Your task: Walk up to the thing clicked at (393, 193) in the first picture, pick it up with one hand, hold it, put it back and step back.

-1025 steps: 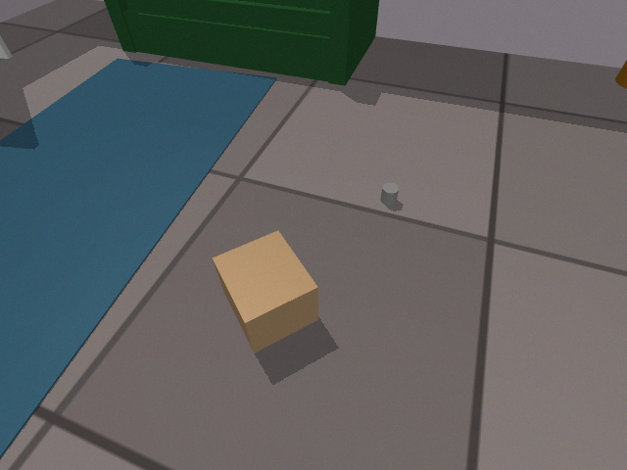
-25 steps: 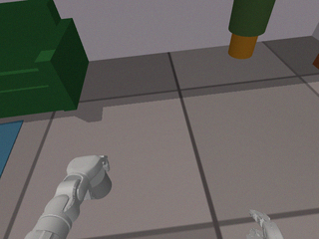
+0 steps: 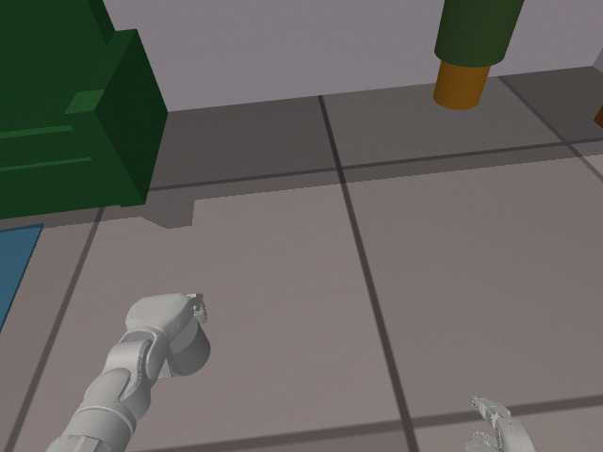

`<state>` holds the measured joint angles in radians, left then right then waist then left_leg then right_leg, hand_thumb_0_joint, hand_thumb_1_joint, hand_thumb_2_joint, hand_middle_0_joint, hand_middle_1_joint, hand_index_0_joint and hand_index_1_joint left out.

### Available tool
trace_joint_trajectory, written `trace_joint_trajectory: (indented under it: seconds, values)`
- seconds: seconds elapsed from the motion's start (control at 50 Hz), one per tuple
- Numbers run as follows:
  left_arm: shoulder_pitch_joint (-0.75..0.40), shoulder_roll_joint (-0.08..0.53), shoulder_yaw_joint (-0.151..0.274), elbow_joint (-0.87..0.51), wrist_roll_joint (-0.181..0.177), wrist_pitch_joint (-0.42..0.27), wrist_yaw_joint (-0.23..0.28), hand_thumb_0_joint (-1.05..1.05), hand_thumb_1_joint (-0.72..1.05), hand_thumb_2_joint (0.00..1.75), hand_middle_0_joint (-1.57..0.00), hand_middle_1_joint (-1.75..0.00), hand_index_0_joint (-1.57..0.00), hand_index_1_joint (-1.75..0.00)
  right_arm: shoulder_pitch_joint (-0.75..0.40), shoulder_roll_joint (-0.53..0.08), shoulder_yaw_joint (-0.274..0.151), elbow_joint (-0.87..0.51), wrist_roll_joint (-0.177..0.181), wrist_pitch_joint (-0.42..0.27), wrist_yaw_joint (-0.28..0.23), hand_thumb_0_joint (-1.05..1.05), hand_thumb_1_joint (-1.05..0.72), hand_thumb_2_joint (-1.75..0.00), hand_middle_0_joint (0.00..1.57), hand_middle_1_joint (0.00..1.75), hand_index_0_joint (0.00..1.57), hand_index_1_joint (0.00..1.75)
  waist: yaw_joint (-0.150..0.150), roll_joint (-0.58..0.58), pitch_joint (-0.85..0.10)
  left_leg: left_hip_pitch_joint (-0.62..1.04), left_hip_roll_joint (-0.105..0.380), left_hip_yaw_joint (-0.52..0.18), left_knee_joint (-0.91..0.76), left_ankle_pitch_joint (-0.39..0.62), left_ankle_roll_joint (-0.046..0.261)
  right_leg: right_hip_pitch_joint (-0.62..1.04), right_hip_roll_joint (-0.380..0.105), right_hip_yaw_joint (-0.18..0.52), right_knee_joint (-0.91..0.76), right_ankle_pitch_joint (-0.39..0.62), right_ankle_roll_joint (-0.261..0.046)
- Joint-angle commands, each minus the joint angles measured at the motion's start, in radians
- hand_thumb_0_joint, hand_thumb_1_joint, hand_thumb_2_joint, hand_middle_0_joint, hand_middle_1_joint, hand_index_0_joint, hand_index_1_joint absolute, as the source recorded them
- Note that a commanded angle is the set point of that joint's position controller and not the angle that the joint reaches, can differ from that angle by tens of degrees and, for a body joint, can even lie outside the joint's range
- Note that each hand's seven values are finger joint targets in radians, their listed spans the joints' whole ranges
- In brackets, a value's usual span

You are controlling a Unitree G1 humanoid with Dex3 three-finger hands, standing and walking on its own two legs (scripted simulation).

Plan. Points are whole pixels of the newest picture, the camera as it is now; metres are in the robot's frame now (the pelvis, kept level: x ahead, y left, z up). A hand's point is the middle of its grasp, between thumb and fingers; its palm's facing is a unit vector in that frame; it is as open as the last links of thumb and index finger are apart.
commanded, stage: hold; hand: left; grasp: from above
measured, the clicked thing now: (180, 342) +0.31 +0.22 -0.07
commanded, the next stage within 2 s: crouch in 0.04 s
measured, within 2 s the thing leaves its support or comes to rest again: neither
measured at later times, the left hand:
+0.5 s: hand (180, 365) +0.28 +0.23 -0.10, palm faces -0.48 -0.02 -0.88, open 10.2 cm
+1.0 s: hand (216, 382) +0.34 +0.23 -0.35, palm faces -0.44 +0.01 -0.90, open 10.0 cm
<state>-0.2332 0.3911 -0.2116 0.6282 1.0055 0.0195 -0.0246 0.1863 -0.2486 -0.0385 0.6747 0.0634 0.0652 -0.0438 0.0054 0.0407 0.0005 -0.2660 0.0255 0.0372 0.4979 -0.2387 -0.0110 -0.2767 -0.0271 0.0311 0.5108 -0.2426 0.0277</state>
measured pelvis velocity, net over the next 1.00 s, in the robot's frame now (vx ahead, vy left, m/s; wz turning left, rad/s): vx -0.05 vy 0.01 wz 0.01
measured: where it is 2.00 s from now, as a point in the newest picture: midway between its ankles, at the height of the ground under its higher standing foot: outside the picture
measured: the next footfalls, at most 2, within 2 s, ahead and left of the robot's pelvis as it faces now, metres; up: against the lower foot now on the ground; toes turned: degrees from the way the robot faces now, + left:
none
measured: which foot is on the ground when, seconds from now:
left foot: down 0.00-1.00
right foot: down 0.00-1.00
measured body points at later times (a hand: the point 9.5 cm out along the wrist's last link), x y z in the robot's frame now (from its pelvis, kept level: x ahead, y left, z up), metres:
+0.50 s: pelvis +0.00 +0.00 -0.01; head +0.04 +0.00 +0.44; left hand +0.30 +0.23 -0.05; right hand +0.13 -0.26 -0.13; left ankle +0.01 +0.13 -0.74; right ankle +0.02 -0.14 -0.74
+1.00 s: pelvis -0.05 +0.01 -0.21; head +0.11 +0.02 +0.20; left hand +0.36 +0.23 -0.30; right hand +0.00 -0.27 -0.34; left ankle +0.01 +0.13 -0.74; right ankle +0.02 -0.14 -0.74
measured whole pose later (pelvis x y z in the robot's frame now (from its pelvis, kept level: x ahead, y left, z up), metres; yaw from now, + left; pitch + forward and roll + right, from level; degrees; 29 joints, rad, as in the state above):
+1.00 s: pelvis -0.05 +0.01 -0.21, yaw +0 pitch +32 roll -2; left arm -0.65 0.41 -0.06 1.21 1.16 -0.02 0.40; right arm 0.22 -0.23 -0.08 0.76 -0.05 -0.01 -0.01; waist -0.14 0.04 -0.20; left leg -1.61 0.03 -0.03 1.65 -0.60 0.00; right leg -1.58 -0.02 0.01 1.62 -0.59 0.04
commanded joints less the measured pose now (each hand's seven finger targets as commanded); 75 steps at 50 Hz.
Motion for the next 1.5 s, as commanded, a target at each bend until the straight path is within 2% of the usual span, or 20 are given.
trace_joint_trajectory:
  seconds: [0.0,0.1,0.14,0.2,0.32,0.36,0.4,0.46,0.56,0.64,0.72,0.86,0.94,0.96,1.06,1.16,1.18,1.3,1.38,1.48]
  values:
    - [-0.327,0.203,0.107,-0.200,-0.004,-0.005,0.043,0.00,0.42,1.05,-0.82,-0.96,-0.83,-0.95,-0.079,-0.128,-0.038,-0.131,-0.004,-0.042,-0.012,0.00,-0.91,-0.90,0.20,0.30,0.20,0.30,0.001,-0.019,-0.257,0.128,-0.038,0.004,-0.060,0.188,0.017,0.058,0.048,-0.033,-0.084,0.155,-0.031]
    - [-0.358,0.200,0.093,-0.218,-0.007,-0.008,0.033,0.00,0.44,1.04,-0.83,-0.97,-0.84,-0.96,-0.079,-0.129,-0.039,-0.134,-0.003,-0.037,-0.013,0.00,-0.91,-0.90,0.20,0.30,0.20,0.30,-0.001,-0.027,-0.261,0.128,-0.041,0.005,-0.058,0.207,0.021,0.065,0.045,-0.032,-0.086,0.181,-0.029]
    - [-0.322,0.201,0.105,-0.195,-0.005,-0.008,0.037,0.00,0.38,0.94,-0.72,-0.99,-0.77,-0.95,-0.083,-0.129,-0.039,-0.139,-0.003,-0.034,-0.013,0.00,-0.89,-0.90,0.20,0.30,0.20,0.30,0.002,-0.023,-0.235,0.123,-0.042,0.006,-0.063,0.191,0.020,0.055,0.044,-0.033,-0.092,0.163,-0.029]
    - [-0.268,0.176,0.097,-0.157,0.001,-0.011,0.047,0.00,0.37,0.94,-0.74,-0.96,-0.77,-0.93,-0.066,-0.133,-0.041,-0.135,-0.003,-0.030,-0.010,0.00,-0.89,-0.90,0.20,0.30,0.20,0.30,-0.004,-0.033,-0.226,0.118,-0.036,0.004,-0.061,0.213,0.017,0.050,0.049,-0.038,-0.082,0.178,-0.034]
    - [-0.286,0.162,0.112,-0.064,0.038,-0.035,0.149,0.00,0.36,0.93,-0.76,-0.90,-0.78,-0.89,-0.041,-0.135,-0.049,-0.117,-0.016,-0.020,0.000,0.00,-0.89,-0.90,0.20,0.30,0.20,0.30,-0.026,-0.061,-0.190,0.057,-0.039,0.002,-0.026,0.166,0.015,-0.010,0.045,-0.039,-0.059,0.138,-0.032]
    - [-0.353,0.140,0.086,-0.028,0.055,-0.042,0.191,0.00,0.35,0.95,-0.76,-0.91,-0.77,-0.90,-0.034,-0.132,-0.050,-0.106,-0.022,-0.019,0.005,0.00,-0.89,-0.90,0.20,0.30,0.20,0.30,-0.035,-0.054,-0.201,0.034,-0.040,0.000,0.003,0.155,0.012,-0.059,0.043,-0.040,-0.032,0.130,-0.032]
    - [-0.365,0.157,0.100,0.041,0.080,-0.043,0.234,0.00,0.37,0.91,-0.75,-0.92,-0.78,-0.89,-0.006,-0.144,-0.062,-0.082,-0.030,-0.019,0.011,0.00,-0.89,-0.90,0.20,0.30,0.20,0.30,-0.048,-0.044,-0.227,-0.001,-0.038,0.001,0.051,0.145,0.011,-0.096,0.042,-0.038,0.003,0.126,-0.032]
    - [-0.467,0.118,0.069,0.109,0.108,-0.054,0.292,0.00,0.41,0.93,-0.78,-0.94,-0.81,-0.91,0.021,-0.148,-0.071,-0.053,-0.043,-0.028,0.022,0.00,-0.89,-0.90,0.20,0.30,0.20,0.30,-0.077,-0.041,-0.279,-0.091,-0.036,-0.004,0.169,0.128,0.008,-0.220,0.040,-0.037,0.104,0.124,-0.032]
    - [-0.500,0.112,0.093,0.255,0.162,-0.071,0.388,0.00,0.43,0.90,-0.78,-0.95,-0.82,-0.91,0.073,-0.155,-0.087,-0.030,-0.067,-0.045,0.036,0.00,-0.90,-0.90,0.20,0.30,0.20,0.30,-0.085,-0.014,-0.401,-0.324,-0.030,-0.013,0.408,0.073,0.005,-0.438,0.038,-0.042,0.336,0.070,-0.044]
    - [-0.577,0.157,0.129,0.326,0.189,-0.073,0.449,0.00,0.46,0.89,-0.80,-0.93,-0.84,-0.90,0.098,-0.169,-0.094,-0.027,-0.079,-0.057,0.033,0.00,-0.90,-0.90,0.20,0.30,0.20,0.30,-0.092,0.040,-0.508,-0.485,-0.028,-0.023,0.570,0.028,0.005,-0.627,0.042,-0.055,0.508,0.019,-0.050]
    - [-0.635,0.196,0.163,0.378,0.188,-0.059,0.484,0.00,0.50,0.88,-0.84,-0.90,-0.87,-0.86,0.110,-0.180,-0.103,-0.012,-0.092,-0.075,0.021,0.00,-0.90,-0.90,0.20,0.30,0.20,0.30,-0.094,0.081,-0.589,-0.627,-0.021,-0.046,0.686,-0.050,0.006,-0.808,0.049,-0.071,0.657,-0.054,-0.058]
    - [-0.683,0.206,0.182,0.417,0.150,-0.027,0.476,0.00,0.49,0.86,-0.84,-0.87,-0.87,-0.84,0.121,-0.176,-0.104,0.008,-0.113,-0.101,0.016,0.00,-0.89,-0.90,0.20,0.30,0.20,0.30,-0.113,0.062,-0.750,-0.868,-0.022,-0.057,0.876,-0.126,0.019,-0.944,0.042,-0.079,0.858,-0.111,-0.058]
    - [-0.718,0.257,0.207,0.438,0.153,-0.042,0.457,0.00,0.50,0.90,-0.87,-0.88,-0.89,-0.85,0.122,-0.183,-0.101,0.011,-0.122,-0.110,0.020,0.00,-0.90,-0.90,0.20,0.30,0.20,0.30,-0.132,0.057,-0.739,-0.998,-0.027,-0.061,0.960,-0.246,0.022,-1.057,0.037,-0.081,0.930,-0.211,-0.059]
    - [-0.728,0.232,0.197,0.450,0.143,-0.049,0.450,0.00,0.51,0.91,-0.87,-0.88,-0.90,-0.86,0.123,-0.179,-0.096,0.008,-0.124,-0.114,0.022,0.00,-0.90,-0.90,0.20,0.30,0.20,0.30,-0.148,0.043,-0.724,-1.028,-0.028,-0.066,0.983,-0.274,0.023,-1.101,0.034,-0.084,0.951,-0.238,-0.060]
    - [-0.814,0.283,0.217,0.402,0.158,-0.100,0.455,0.00,0.55,0.94,-0.91,-0.87,-0.93,-0.85,0.129,-0.186,-0.088,0.017,-0.134,-0.130,0.036,0.00,-0.90,-0.90,0.20,0.30,0.20,0.30,-0.169,0.077,-0.790,-1.086,-0.031,-0.079,1.077,-0.352,0.027,-1.222,0.032,-0.093,1.033,-0.309,-0.060]
    - [-0.866,0.293,0.229,0.405,0.181,-0.132,0.490,0.00,0.55,0.95,-0.91,-0.88,-0.93,-0.86,0.149,-0.196,-0.074,0.042,-0.148,-0.152,0.058,0.00,-0.90,-0.90,0.20,0.30,0.20,0.30,-0.185,0.145,-0.849,-1.075,-0.029,-0.096,1.148,-0.305,0.017,-1.327,0.024,-0.108,1.124,-0.270,-0.063]
    - [-0.843,0.311,0.237,0.427,0.194,-0.132,0.499,0.00,0.54,0.94,-0.91,-0.86,-0.93,-0.85,0.151,-0.199,-0.074,0.047,-0.150,-0.153,0.061,0.00,-0.90,-0.90,0.20,0.30,0.20,0.30,-0.173,0.143,-0.869,-1.077,-0.031,-0.080,1.180,-0.271,0.020,-1.318,0.026,-0.105,1.135,-0.237,-0.062]
    - [-0.851,0.336,0.271,0.501,0.227,-0.122,0.539,0.00,0.56,0.97,-0.94,-0.84,-0.95,-0.83,0.156,-0.200,-0.066,0.063,-0.171,-0.160,0.089,0.00,-0.91,-0.90,0.20,0.30,0.20,0.30,-0.175,0.198,-0.857,-1.130,-0.030,-0.076,1.274,-0.184,0.014,-1.405,0.023,-0.112,1.239,-0.175,-0.064]
    - [-0.833,0.309,0.262,0.544,0.219,-0.113,0.539,0.00,0.55,0.95,-0.93,-0.83,-0.94,-0.82,0.142,-0.195,-0.064,0.060,-0.178,-0.158,0.105,0.00,-0.91,-0.90,0.20,0.30,0.20,0.30,-0.178,0.173,-0.827,-1.209,-0.031,-0.054,1.331,-0.185,0.026,-1.398,0.036,-0.113,1.257,-0.153,-0.059]
    - [-0.833,0.331,0.274,0.553,0.200,-0.116,0.513,0.00,0.56,0.97,-0.93,-0.86,-0.94,-0.85,0.138,-0.198,-0.069,0.058,-0.183,-0.156,0.122,0.00,-0.91,-0.90,0.20,0.30,0.20,0.30,-0.180,0.165,-0.845,-1.267,-0.028,-0.049,1.395,-0.172,0.032,-1.389,0.041,-0.115,1.309,-0.129,-0.052]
